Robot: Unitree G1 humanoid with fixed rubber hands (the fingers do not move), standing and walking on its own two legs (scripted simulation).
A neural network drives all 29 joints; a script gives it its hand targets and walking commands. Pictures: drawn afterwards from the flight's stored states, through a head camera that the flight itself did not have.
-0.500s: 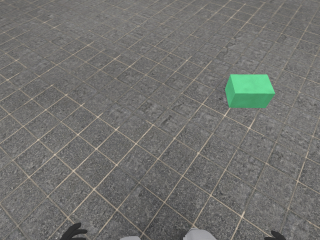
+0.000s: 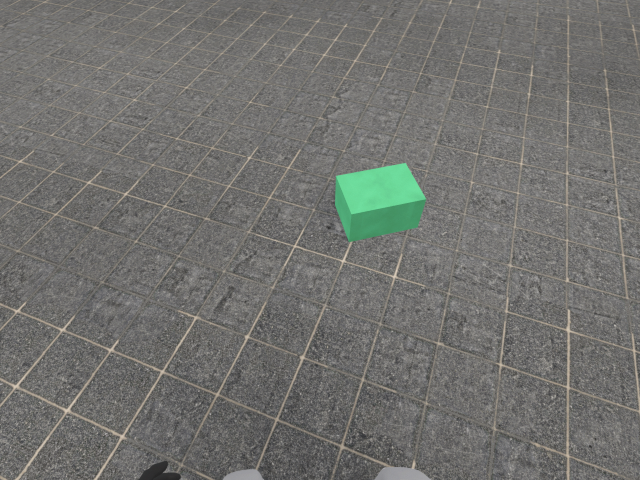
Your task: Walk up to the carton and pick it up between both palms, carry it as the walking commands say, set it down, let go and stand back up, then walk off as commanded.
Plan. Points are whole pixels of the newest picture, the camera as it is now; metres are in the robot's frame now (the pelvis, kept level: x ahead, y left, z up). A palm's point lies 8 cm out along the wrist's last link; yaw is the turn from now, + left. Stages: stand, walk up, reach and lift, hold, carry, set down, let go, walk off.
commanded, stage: walk up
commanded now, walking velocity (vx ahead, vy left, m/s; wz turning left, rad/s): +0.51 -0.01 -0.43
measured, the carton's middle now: (377, 202) +1.12 -0.24 -0.68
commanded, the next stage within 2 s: none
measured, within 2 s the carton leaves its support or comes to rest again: neither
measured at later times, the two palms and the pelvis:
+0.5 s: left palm (157, 353) +0.32 +0.27 -0.13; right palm (523, 368) +0.25 -0.27 -0.07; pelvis +0.25 +0.02 +0.02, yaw -11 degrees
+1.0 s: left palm (263, 214) +0.57 +0.11 -0.09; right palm (544, 292) +0.40 -0.39 -0.13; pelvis +0.45 -0.13 +0.01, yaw -12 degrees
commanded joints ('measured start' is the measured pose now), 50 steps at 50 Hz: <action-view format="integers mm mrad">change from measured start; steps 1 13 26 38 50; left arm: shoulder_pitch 99 216 72 -184 203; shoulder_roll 126 145 -21 26 28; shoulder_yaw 49 46 51 48 28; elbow -11 48 4 -35 102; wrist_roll -10 -3 7 2 -10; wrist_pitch -34 -4 69 46 -41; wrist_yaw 20 0 -53 -68 25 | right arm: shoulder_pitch -82 -179 104 207 17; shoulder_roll -22 -41 -24 -144 28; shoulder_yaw -6 -6 -2 -36 -15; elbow -93 -94 32 74 49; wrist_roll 9 31 30 22 20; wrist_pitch -6 3 -30 -18 49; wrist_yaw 9 -9 -45 -45 -6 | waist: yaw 61 60 64 -37 70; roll -123 -146 220 139 -127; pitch -77 -55 7 2 -70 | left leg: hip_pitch -212 207 188 228 -204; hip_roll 14 -111 127 217 -34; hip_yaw -3 158 32 74 12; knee -96 -692 -986 -965 -43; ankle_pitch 153 299 514 231 189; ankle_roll -4 -38 31 79 15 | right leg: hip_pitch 180 97 -254 -110 283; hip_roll -216 -136 -99 -117 -276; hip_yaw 324 182 73 -57 170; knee -342 -233 528 -17 -256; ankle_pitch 246 235 201 94 884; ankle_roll -147 -100 36 60 -10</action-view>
